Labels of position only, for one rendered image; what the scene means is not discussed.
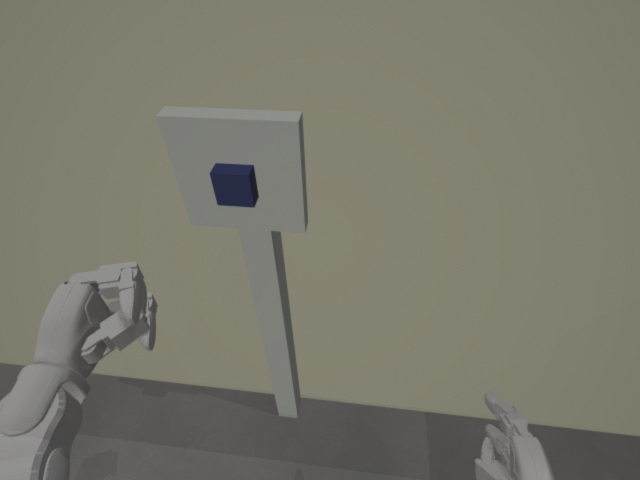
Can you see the panel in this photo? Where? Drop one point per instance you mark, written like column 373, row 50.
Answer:
column 273, row 141

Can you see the left robot hand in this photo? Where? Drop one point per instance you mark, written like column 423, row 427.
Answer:
column 76, row 310

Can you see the button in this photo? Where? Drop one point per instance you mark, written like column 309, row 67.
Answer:
column 234, row 185

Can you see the right robot hand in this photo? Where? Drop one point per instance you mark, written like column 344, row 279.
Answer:
column 523, row 457

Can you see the left robot forearm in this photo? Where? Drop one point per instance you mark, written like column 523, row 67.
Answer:
column 39, row 420

